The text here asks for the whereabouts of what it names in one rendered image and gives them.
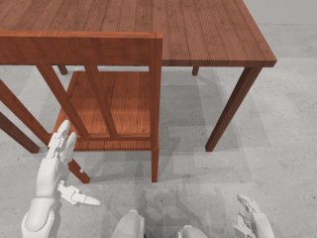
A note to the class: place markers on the robot left shin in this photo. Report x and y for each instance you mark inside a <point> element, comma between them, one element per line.
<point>133,212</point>

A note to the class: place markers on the left robot forearm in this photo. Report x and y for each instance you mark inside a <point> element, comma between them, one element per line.
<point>43,218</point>

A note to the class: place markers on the chair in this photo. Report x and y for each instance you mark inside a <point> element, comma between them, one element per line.
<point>109,111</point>

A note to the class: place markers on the table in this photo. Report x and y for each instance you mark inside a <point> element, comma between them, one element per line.
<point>195,33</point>

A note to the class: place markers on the right robot thigh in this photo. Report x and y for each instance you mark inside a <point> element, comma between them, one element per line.
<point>189,232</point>

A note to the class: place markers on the right robot hand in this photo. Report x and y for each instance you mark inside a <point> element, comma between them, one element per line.
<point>257,224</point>

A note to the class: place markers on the left robot hand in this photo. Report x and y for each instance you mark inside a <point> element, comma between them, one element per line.
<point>54,166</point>

